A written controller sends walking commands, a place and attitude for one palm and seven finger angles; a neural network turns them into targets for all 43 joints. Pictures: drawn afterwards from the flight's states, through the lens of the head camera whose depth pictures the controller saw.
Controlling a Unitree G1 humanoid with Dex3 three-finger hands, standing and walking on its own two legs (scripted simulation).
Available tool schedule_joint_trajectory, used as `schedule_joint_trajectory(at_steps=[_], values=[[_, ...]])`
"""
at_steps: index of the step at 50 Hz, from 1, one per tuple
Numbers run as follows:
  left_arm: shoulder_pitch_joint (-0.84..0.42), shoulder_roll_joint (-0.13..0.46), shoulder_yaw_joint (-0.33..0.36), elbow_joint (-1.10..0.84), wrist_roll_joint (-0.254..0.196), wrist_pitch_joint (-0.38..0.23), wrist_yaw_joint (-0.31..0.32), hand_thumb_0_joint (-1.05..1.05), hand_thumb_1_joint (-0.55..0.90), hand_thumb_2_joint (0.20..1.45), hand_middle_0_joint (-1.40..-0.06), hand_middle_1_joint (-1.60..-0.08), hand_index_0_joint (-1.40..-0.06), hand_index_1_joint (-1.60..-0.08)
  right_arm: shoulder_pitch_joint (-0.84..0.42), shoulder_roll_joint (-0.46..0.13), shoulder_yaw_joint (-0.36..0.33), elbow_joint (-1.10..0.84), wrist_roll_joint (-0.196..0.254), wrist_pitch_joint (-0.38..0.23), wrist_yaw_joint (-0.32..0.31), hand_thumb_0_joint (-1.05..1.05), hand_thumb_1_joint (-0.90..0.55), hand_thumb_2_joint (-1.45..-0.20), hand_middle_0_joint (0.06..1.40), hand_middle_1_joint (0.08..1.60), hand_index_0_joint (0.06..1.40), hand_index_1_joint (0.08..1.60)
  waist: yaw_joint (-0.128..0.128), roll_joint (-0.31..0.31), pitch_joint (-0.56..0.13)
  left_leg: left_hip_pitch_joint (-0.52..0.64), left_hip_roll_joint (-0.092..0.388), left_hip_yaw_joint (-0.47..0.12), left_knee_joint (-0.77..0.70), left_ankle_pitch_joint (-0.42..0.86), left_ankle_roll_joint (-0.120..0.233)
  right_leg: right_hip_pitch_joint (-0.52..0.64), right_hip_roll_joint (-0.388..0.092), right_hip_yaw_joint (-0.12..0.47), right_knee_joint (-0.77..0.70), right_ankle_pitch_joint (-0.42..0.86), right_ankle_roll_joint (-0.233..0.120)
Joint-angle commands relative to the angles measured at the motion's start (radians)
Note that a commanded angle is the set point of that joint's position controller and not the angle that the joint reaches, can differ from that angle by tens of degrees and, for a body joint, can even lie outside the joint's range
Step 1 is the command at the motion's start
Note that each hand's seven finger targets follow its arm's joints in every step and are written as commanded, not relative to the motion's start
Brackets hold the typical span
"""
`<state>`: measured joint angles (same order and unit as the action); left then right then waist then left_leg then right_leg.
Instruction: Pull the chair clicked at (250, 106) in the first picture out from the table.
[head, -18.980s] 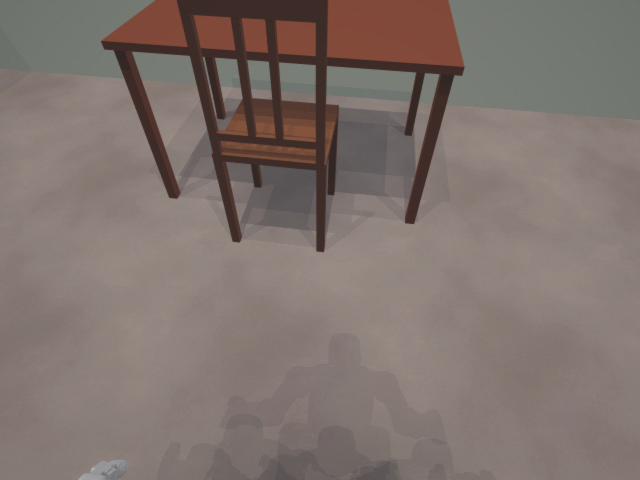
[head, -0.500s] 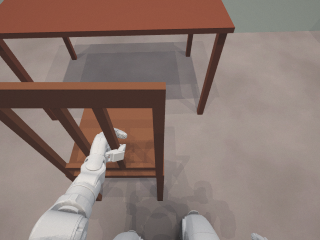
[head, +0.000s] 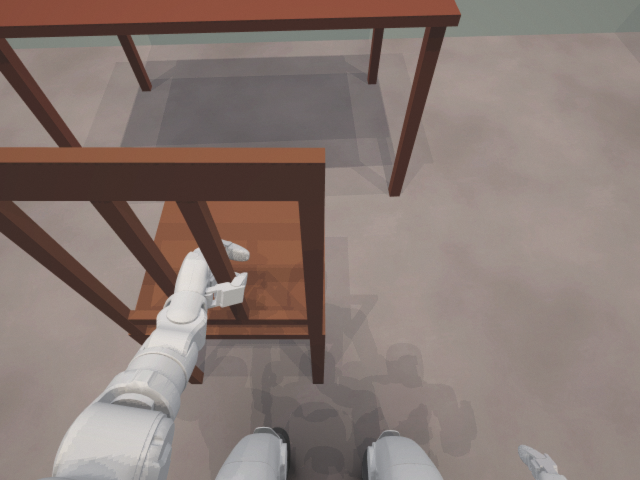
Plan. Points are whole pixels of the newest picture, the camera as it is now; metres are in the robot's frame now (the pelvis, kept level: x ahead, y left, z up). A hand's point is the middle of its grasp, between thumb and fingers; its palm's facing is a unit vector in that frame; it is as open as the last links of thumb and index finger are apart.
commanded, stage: step backward, pulling the chair out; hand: left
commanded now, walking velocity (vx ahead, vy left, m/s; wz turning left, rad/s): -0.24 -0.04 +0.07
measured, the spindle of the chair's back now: (160, 270) +0.39 +0.25 -0.04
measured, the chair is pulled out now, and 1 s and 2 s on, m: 0.47 0.64 0.64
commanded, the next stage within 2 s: stop walking, hand still on the chair in 0.08 s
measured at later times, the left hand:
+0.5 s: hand (220, 376) +0.24 +0.14 -0.05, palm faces -0.02 -0.98 -0.19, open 5.8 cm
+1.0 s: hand (225, 409) +0.20 +0.13 -0.05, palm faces +0.00 -0.98 -0.19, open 5.8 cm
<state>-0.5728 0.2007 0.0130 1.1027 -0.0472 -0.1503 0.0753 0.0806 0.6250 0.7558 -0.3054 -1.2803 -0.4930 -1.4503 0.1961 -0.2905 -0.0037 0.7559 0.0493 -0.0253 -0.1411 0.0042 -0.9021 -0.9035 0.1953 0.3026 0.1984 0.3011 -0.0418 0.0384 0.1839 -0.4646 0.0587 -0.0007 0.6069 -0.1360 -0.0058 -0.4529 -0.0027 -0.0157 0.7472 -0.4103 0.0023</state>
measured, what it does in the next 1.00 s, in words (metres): steps on the spot: left foot, then right foot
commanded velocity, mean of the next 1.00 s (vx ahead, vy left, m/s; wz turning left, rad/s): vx -0.01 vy -0.01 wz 0.01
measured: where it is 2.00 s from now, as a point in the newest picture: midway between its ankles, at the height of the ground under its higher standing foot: outside the picture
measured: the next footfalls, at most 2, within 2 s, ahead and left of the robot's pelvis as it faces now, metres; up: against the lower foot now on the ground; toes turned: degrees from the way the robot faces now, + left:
left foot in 0.24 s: +0.02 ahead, +0.13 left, +0.00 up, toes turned +1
right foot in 0.40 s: +0.06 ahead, -0.13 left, +0.00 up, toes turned -1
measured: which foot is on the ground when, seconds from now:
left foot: down 0.00-0.08, up 0.10-0.22, down 0.24-1.00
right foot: down 0.00-0.28, up 0.30-0.38, down 0.40-1.00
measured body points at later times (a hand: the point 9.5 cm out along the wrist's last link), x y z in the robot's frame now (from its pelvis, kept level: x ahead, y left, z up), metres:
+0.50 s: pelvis -0.04 +0.00 +0.01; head -0.01 -0.01 +0.46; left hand +0.24 +0.19 -0.04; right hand +0.07 -0.23 -0.11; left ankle -0.02 +0.13 -0.72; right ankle +0.01 -0.13 -0.72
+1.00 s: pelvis -0.02 +0.00 +0.02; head -0.03 -0.02 +0.47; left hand +0.20 +0.18 -0.04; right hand +0.12 -0.25 -0.08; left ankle -0.02 +0.13 -0.72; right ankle +0.02 -0.13 -0.72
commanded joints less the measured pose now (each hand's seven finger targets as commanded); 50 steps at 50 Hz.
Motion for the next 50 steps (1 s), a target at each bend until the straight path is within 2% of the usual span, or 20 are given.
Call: schedule_joint_trajectory(at_steps=[1, 2, 3, 4, 5, 6, 8, 9, 10, 11, 13, 14, 16, 19, 20, 22, 24, 29, 42, 50], values=[[-0.357, 0.192, 0.038, -0.18, 0.009, -0.09, 0.001, 0.0, 0.9, 0.9, -0.5, -1.45, -0.5, -1.45, 0.071, -0.13, -0.033, -0.055, -0.002, -0.063, 0.003, 0.0, -0.9, -0.9, 0.2, 0.3, 0.2, 0.3, 0.014, 0.075, -0.448, 0.201, 0.165, -0.18, -0.106, -0.112, 0.088, 0.212, -0.041, 0.065, -0.262, 0.037, -0.016], [-0.342, 0.184, 0.013, -0.183, 0.013, -0.095, -0.009, 0.0, 0.9, 0.9, -0.5, -1.45, -0.5, -1.45, 0.067, -0.12, -0.032, -0.066, -0.003, -0.065, 0.004, 0.0, -0.9, -0.9, 0.2, 0.3, 0.2, 0.3, 0.008, 0.014, -0.414, 0.178, 0.099, -0.115, -0.056, -0.205, 0.052, 0.187, -0.099, 0.129, -0.359, 0.018, -0.027], [-0.345, 0.207, 0.012, -0.181, 0.021, -0.092, -0.007, 0.0, 0.9, 0.9, -0.5, -1.45, -0.5, -1.45, 0.066, -0.103, -0.032, -0.078, 0.006, -0.066, 0.003, 0.0, -0.9, -0.9, 0.2, 0.3, 0.2, 0.3, 0.0, -0.122, -0.415, 0.141, 0.016, -0.034, 0.054, -0.335, 0.008, 0.133, -0.218, 0.244, -0.435, -0.092, -0.073], [-0.3, 0.244, 0.039, -0.147, 0.022, -0.07, 0.003, 0.0, 0.9, 0.9, -0.5, -1.45, -0.5, -1.45, 0.049, -0.109, -0.036, -0.073, 0.017, -0.063, 0.002, 0.0, -0.9, -0.9, 0.2, 0.3, 0.2, 0.3, 0.019, -0.248, -0.407, 0.197, -0.043, -0.002, 0.27, -0.315, -0.024, -0.008, -0.333, 0.35, -0.525, -0.265, -0.136], [-0.286, 0.229, 0.043, -0.153, 0.025, -0.06, 0.007, 0.0, 0.9, 0.9, -0.5, -1.45, -0.5, -1.45, 0.025, -0.098, -0.029, -0.075, 0.007, -0.059, 0.004, 0.0, -0.9, -0.9, 0.2, 0.3, 0.2, 0.3, 0.04, -0.226, -0.398, 0.201, -0.054, -0.031, 0.428, -0.335, -0.031, -0.079, -0.366, 0.34, -0.547, -0.286, -0.172], [-0.27, 0.231, 0.054, -0.174, 0.02, -0.054, 0.009, 0.0, 0.9, 0.9, -0.5, -1.45, -0.5, -1.45, 0.02, -0.096, -0.02, -0.066, -0.001, -0.059, 0.006, 0.0, -0.9, -0.9, 0.2, 0.3, 0.2, 0.3, 0.04, -0.206, -0.401, 0.172, -0.057, -0.058, 0.444, -0.349, -0.027, -0.037, -0.359, 0.314, -0.505, -0.147, -0.189], [-0.265, 0.207, 0.061, -0.194, 0.021, -0.055, 0.014, 0.0, 0.9, 0.9, -0.5, -1.45, -0.5, -1.45, 0.028, -0.069, 0.006, -0.065, -0.006, -0.074, 0.005, 0.0, -0.9, -0.9, 0.2, 0.3, 0.2, 0.3, 0.03, -0.186, -0.411, 0.147, -0.043, -0.05, 0.237, -0.356, -0.02, 0.135, -0.308, 0.191, -0.38, 0.211, -0.15], [-0.231, 0.214, 0.072, -0.177, 0.023, -0.054, 0.02, 0.0, 0.9, 0.9, -0.5, -1.45, -0.5, -1.45, 0.047, -0.074, 0.005, -0.052, -0.007, -0.08, -0.002, 0.0, -0.9, -0.9, 0.2, 0.3, 0.2, 0.3, 0.028, -0.199, -0.425, 0.157, -0.046, -0.035, 0.107, -0.331, -0.021, 0.208, -0.294, 0.173, -0.342, 0.348, -0.128], [-0.149, 0.194, 0.069, -0.358, 0.032, -0.057, 0.017, 0.0, 0.9, 0.9, -0.5, -1.45, -0.5, -1.45, 0.048, -0.072, -0.009, -0.097, -0.022, -0.079, 0.003, 0.0, -0.9, -0.9, 0.2, 0.3, 0.2, 0.3, 0.027, -0.175, -0.472, 0.214, -0.053, -0.023, -0.026, -0.263, -0.012, 0.279, -0.294, 0.182, -0.308, 0.419, -0.118], [-0.105, 0.193, 0.062, -0.371, 0.029, -0.042, 0.016, 0.0, 0.9, 0.9, -0.5, -1.45, -0.5, -1.45, 0.039, -0.083, -0.009, -0.095, -0.024, -0.075, -0.005, 0.0, -0.9, -0.9, 0.2, 0.3, 0.2, 0.3, 0.016, -0.112, -0.447, 0.256, -0.032, -0.025, -0.166, -0.135, 0.001, 0.279, -0.263, 0.164, -0.264, 0.426, -0.09], [-0.104, 0.149, 0.034, -0.509, 0.038, -0.03, 0.016, 0.0, 0.9, 0.9, -0.5, -1.45, -0.5, -1.45, 0.015, -0.112, -0.018, -0.146, -0.03, -0.055, -0.003, 0.0, -0.9, -0.9, 0.2, 0.3, 0.2, 0.3, 0.049, 0.074, -0.448, 0.3, 0.157, -0.211, -0.23, 0.178, 0.083, 0.23, -0.097, 0.063, -0.121, 0.303, 0.002], [-0.095, 0.085, -0.01, -0.491, 0.041, -0.026, 0.011, 0.0, 0.9, 0.9, -0.5, -1.45, -0.5, -1.45, -0.009, -0.075, -0.005, -0.15, -0.03, -0.042, 0.011, 0.0, -0.9, -0.9, 0.2, 0.3, 0.2, 0.3, 0.039, 0.179, -0.467, 0.263, 0.195, -0.246, -0.285, 0.079, 0.105, 0.229, -0.066, 0.014, -0.037, 0.111, 0.011], [-0.115, 0.081, -0.016, -0.543, 0.047, -0.021, 0.016, 0.0, 0.9, 0.9, -0.5, -1.45, -0.5, -1.45, -0.018, -0.06, -0.002, -0.154, -0.034, -0.03, 0.012, 0.0, -0.9, -0.9, 0.2, 0.3, 0.2, 0.3, 0.034, 0.235, -0.396, 0.221, 0.207, -0.262, -0.288, 0.023, 0.141, 0.218, -0.046, 0.014, -0.04, 0.043, 0.004], [0.004, 0.07, -0.026, -0.537, 0.046, -0.015, 0.013, 0.0, 0.9, 0.9, -0.5, -1.45, -0.5, -1.45, 0.011, -0.072, -0.009, -0.158, -0.027, -0.039, 0.025, 0.0, -0.9, -0.9, 0.2, 0.3, 0.2, 0.3, 0.029, 0.05, -0.427, 0.318, 0.124, -0.165, -0.157, 0.172, 0.078, 0.302, -0.062, 0.039, -0.293, 0.253, -0.007], [0.019, 0.059, -0.04, -0.557, 0.045, -0.016, 0.009, 0.0, 0.9, 0.9, -0.5, -1.45, -0.5, -1.45, -0.002, -0.062, -0.004, -0.165, -0.026, -0.049, 0.025, 0.0, -0.9, -0.9, 0.2, 0.3, 0.2, 0.3, 0.019, 0.043, -0.433, 0.328, 0.096, -0.132, -0.159, 0.162, 0.053, 0.308, -0.088, 0.065, -0.307, 0.339, -0.018], [0.087, 0.086, -0.024, -0.523, 0.049, -0.006, 0.014, 0.0, 0.9, 0.9, -0.5, -1.45, -0.5, -1.45, -0.002, -0.07, -0.011, -0.151, -0.023, -0.05, 0.019, 0.0, -0.9, -0.9, 0.2, 0.3, 0.2, 0.3, 0.022, 0.04, -0.392, 0.273, 0.073, -0.102, -0.232, -0.066, 0.034, 0.288, -0.084, 0.072, -0.322, 0.189, -0.016], [0.102, 0.088, -0.021, -0.557, 0.047, -0.014, 0.018, 0.0, 0.9, 0.9, -0.5, -1.45, -0.5, -1.45, -0.014, -0.057, -0.006, -0.156, -0.023, -0.049, 0.016, 0.0, -0.9, -0.9, 0.2, 0.3, 0.2, 0.3, 0.024, 0.021, -0.375, 0.286, 0.057, -0.079, -0.25, -0.174, 0.036, 0.249, -0.085, 0.094, -0.358, 0.117, -0.018], [0.235, 0.088, -0.014, -0.566, 0.045, -0.012, 0.027, 0.0, 0.9, 0.9, -0.5, -1.45, -0.5, -1.45, -0.035, -0.041, 0.003, -0.165, -0.031, -0.047, 0.006, 0.0, -0.9, -0.9, 0.2, 0.3, 0.2, 0.3, 0.027, -0.055, -0.336, 0.31, 0.032, -0.049, -0.238, -0.165, 0.034, 0.209, -0.109, 0.12, -0.438, 0.064, -0.018], [0.433, 0.041, -0.056, -0.668, 0.035, 0.005, 0.037, 0.0, 0.9, 0.9, -0.5, -1.45, -0.5, -1.45, -0.073, -0.03, 0.013, -0.205, -0.032, -0.029, 0.003, 0.0, -0.9, -0.9, 0.2, 0.3, 0.2, 0.3, 0.029, -0.009, -0.326, 0.346, 0.044, -0.046, -0.249, 0.024, 0.029, 0.239, -0.113, 0.087, -0.402, 0.291, -0.027], [0.478, 0.038, -0.06, -0.687, 0.035, 0.006, 0.038, 0.0, 0.9, 0.9, -0.5, -1.45, -0.5, -1.45, -0.074, -0.029, 0.014, -0.217, -0.034, -0.017, 0.001, 0.0, -0.9, -0.9, 0.2, 0.3, 0.2, 0.3, 0.033, -0.029, -0.325, 0.349, 0.045, -0.047, -0.254, 0.028, 0.03, 0.24, -0.11, 0.083, -0.4, 0.301, -0.026]])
